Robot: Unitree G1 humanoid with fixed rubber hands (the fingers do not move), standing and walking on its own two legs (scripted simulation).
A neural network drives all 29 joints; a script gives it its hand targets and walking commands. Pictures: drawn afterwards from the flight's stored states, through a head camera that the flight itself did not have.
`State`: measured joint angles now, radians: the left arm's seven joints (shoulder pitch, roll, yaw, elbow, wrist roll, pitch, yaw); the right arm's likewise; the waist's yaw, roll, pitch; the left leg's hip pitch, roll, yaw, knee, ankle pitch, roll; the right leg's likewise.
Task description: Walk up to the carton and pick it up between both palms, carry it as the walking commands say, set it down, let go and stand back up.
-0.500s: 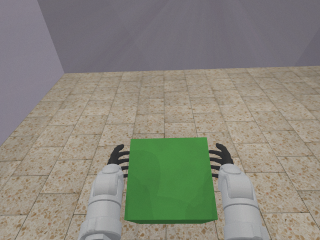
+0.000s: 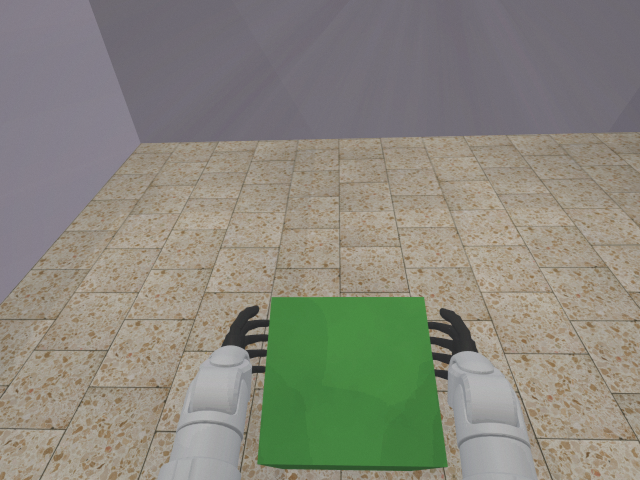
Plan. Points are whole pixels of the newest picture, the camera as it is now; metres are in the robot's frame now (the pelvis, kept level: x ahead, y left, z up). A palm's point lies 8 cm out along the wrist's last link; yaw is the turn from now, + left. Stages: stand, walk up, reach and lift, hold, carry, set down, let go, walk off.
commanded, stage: set down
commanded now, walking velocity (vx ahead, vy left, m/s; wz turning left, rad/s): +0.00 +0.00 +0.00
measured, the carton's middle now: (346, 391) +0.30 -0.04 -0.08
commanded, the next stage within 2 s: none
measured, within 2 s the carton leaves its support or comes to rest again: neither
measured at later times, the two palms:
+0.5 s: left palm (245, 379) +0.31 +0.11 -0.04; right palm (447, 380) +0.28 -0.18 -0.04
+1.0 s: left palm (262, 391) +0.34 +0.10 -0.13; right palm (438, 396) +0.30 -0.19 -0.13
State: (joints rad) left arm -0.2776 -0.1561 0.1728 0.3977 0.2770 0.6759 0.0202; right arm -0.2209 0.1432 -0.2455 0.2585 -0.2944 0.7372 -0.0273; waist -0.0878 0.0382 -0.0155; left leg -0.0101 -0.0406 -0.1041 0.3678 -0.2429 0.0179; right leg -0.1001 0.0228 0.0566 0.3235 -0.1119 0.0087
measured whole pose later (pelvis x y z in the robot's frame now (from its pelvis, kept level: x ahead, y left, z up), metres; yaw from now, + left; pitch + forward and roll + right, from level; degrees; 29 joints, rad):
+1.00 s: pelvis -0.05 -0.01 -0.07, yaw +0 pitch +25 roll +1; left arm -0.59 -0.18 0.43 0.63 0.29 0.22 0.07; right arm -0.54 0.17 -0.44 0.51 -0.32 0.27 -0.09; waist -0.07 0.06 -0.09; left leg -0.99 -0.09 -0.09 0.94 -0.37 -0.01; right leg -1.09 0.04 0.09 0.88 -0.22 0.01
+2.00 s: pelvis -0.07 -0.01 -0.22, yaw +3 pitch +41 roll +3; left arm -0.90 -0.07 0.36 0.79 0.17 0.20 0.20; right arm -0.82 0.04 -0.44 0.66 -0.22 0.26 -0.13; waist -0.09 0.06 -0.17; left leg -1.72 -0.17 -0.07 1.58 -0.57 -0.04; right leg -1.83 0.08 0.11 1.53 -0.41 0.05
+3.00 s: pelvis -0.10 -0.01 -0.35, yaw +6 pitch +44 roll +3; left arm -1.27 0.05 0.34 0.88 0.11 0.23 0.23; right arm -1.18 -0.11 -0.44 0.74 -0.17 0.30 -0.10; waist -0.11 0.08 0.07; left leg -2.15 -0.23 -0.05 1.98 -0.62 -0.08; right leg -2.25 0.10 0.11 1.92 -0.44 0.07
